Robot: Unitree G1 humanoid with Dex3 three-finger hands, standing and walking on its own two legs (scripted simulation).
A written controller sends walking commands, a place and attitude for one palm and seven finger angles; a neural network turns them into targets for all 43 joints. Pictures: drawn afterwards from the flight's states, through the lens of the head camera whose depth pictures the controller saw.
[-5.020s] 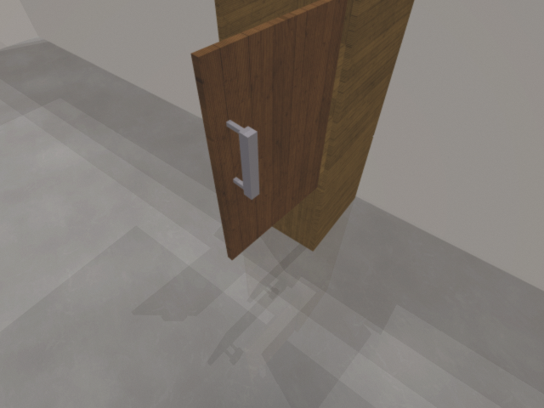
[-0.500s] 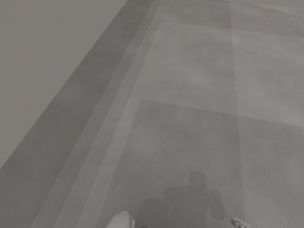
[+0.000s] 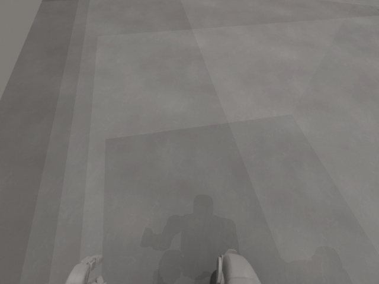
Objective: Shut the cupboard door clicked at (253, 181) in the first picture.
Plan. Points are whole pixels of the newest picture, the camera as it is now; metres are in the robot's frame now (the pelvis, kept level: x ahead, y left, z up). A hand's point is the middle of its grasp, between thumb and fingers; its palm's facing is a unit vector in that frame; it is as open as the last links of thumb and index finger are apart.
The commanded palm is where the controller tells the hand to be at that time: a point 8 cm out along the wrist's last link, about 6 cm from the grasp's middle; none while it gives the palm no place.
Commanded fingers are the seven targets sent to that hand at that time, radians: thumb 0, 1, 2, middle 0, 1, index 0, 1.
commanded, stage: walk around to get in front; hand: left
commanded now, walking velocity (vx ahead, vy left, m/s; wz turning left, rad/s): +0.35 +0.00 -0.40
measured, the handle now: out of the picture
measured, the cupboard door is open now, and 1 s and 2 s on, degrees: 84 84 84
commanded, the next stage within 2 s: walk to a spot facing it in 0.34 s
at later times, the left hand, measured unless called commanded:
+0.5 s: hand (151, 229) +0.27 +0.11 -0.16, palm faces -0.05 -0.97 -0.25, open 7.2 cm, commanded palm none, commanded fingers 0.00 0.90 0.90 -0.20 -0.30 -0.20 -0.30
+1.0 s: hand (158, 166) +0.47 +0.11 -0.17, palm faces +0.16 -0.97 -0.19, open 7.4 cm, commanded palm none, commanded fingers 0.00 0.90 0.90 -0.20 -0.30 -0.20 -0.30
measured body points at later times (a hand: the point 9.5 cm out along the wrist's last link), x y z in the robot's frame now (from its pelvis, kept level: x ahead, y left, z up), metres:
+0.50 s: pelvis +0.23 -0.08 +0.01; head +0.25 -0.10 +0.46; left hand +0.27 +0.16 -0.14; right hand +0.29 -0.32 -0.15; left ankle +0.34 +0.07 -0.67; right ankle +0.16 -0.10 -0.74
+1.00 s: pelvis +0.41 -0.09 +0.00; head +0.47 -0.05 +0.45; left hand +0.46 +0.16 -0.16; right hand +0.44 -0.32 -0.14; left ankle +0.40 -0.02 -0.74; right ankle +0.43 -0.29 -0.64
